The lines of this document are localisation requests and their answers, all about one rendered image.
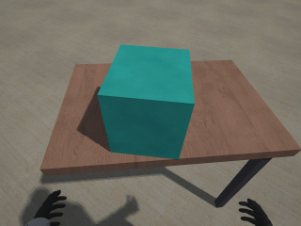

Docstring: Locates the left robot hand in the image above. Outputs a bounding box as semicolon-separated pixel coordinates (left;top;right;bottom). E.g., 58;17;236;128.
34;190;67;226

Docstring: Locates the carton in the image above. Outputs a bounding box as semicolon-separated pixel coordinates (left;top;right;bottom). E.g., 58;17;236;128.
97;44;195;160

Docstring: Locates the table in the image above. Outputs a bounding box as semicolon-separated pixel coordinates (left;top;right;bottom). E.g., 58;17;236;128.
40;59;301;208

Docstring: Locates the right robot hand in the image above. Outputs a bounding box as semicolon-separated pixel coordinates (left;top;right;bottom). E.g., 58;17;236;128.
238;199;273;226

